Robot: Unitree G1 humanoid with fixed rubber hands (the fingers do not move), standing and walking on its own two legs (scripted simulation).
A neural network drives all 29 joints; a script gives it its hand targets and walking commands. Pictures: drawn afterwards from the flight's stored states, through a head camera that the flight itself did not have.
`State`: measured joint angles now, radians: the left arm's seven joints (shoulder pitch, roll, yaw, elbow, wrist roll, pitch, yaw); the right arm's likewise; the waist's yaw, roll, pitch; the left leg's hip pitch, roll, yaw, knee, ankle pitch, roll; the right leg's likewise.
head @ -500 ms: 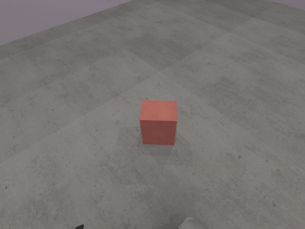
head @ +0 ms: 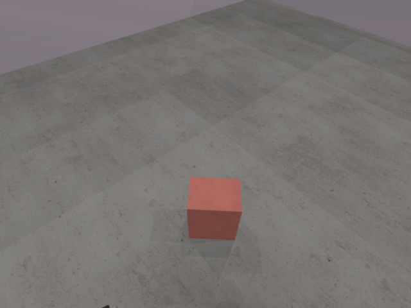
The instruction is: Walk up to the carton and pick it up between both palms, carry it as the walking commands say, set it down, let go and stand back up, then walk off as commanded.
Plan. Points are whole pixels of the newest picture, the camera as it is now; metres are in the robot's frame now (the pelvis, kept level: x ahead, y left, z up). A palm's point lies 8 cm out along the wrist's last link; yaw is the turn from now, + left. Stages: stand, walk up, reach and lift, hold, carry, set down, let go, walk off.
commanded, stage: walk up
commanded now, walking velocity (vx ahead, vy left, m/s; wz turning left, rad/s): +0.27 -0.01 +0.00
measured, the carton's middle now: (213, 209) +0.67 -0.05 -0.62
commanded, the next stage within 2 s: stand in 1.80 s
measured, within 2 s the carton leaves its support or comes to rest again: neither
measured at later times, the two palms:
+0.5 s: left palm (100, 293) +0.20 +0.24 -0.13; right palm (314, 271) +0.23 -0.24 -0.14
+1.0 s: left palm (109, 275) +0.23 +0.23 -0.13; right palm (317, 270) +0.23 -0.25 -0.14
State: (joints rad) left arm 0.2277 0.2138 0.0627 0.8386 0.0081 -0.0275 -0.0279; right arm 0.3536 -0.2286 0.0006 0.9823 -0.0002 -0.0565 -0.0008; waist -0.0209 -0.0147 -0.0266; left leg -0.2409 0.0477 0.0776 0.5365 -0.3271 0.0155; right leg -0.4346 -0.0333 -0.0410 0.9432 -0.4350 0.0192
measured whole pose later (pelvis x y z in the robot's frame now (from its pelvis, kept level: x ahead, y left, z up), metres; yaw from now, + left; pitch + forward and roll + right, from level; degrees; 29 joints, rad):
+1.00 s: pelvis +0.16 -0.02 -0.01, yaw +1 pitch +1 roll +2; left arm 0.26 0.21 0.04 0.87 0.01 0.01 0.00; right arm 0.19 -0.21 0.00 0.99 0.00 0.02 0.00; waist -0.02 -0.01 -0.03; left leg -0.30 0.05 0.09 0.60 -0.34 -0.01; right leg -0.18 -0.02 -0.06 0.60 -0.44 -0.02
